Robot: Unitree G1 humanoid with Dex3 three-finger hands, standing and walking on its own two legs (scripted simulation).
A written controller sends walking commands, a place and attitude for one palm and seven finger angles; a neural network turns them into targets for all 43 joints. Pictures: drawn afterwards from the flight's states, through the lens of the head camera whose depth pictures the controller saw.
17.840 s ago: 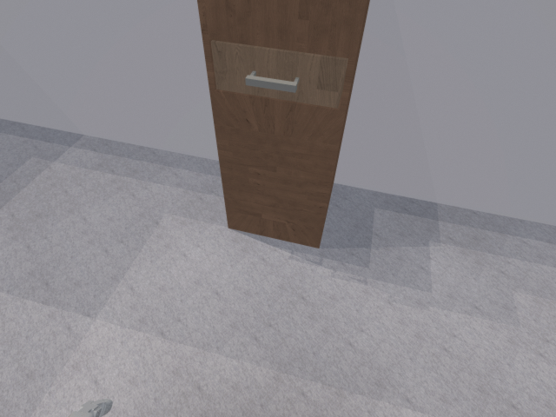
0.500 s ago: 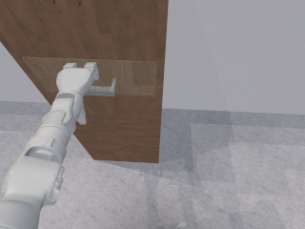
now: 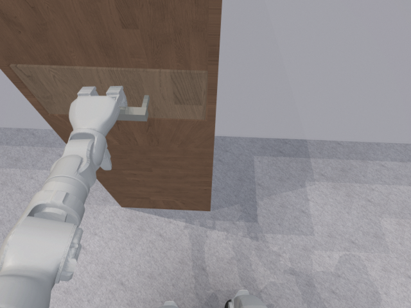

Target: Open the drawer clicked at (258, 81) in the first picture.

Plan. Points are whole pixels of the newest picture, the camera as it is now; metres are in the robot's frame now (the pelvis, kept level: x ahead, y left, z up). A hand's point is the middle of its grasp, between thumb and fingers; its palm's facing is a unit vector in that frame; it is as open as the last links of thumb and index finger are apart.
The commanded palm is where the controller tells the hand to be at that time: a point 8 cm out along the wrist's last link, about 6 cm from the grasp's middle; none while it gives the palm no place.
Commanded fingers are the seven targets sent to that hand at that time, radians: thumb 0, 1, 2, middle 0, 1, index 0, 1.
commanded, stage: lower the fingers behind the handle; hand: left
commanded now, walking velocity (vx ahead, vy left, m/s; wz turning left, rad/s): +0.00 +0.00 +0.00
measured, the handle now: (114, 105) +0.52 +0.19 +0.05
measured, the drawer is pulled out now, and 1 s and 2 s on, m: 0.00 0.00 0.06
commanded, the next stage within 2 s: close the thumb around the handle in 0.42 s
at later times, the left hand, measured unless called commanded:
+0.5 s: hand (107, 130) +0.47 +0.20 +0.02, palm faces -0.02 -0.02 -1.00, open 13.8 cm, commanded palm +0.45 +0.21 +0.07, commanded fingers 0.00 -0.50 0.30 -0.30 -1.20 -0.30 -1.20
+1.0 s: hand (106, 129) +0.48 +0.20 +0.03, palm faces -0.04 -0.02 -1.00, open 7.9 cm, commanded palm +0.45 +0.21 +0.07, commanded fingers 0.00 0.90 0.90 -0.40 -1.35 -0.40 -1.35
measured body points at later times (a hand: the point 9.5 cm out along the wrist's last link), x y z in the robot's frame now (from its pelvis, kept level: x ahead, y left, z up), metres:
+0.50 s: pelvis +0.00 +0.00 +0.00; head +0.10 -0.01 +0.44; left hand +0.47 +0.20 +0.08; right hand +0.04 -0.27 -0.14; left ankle -0.03 +0.10 -0.70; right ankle +0.02 -0.11 -0.70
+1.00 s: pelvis +0.00 +0.00 +0.00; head +0.10 -0.01 +0.44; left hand +0.47 +0.20 +0.08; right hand +0.03 -0.27 -0.13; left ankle -0.03 +0.10 -0.70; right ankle +0.02 -0.11 -0.70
